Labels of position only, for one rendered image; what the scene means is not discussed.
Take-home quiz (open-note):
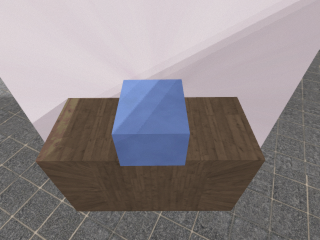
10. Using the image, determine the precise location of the carton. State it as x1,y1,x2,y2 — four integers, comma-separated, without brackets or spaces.
111,79,190,166

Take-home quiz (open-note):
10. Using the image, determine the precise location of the pedestal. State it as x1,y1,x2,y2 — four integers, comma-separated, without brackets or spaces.
35,97,266,212

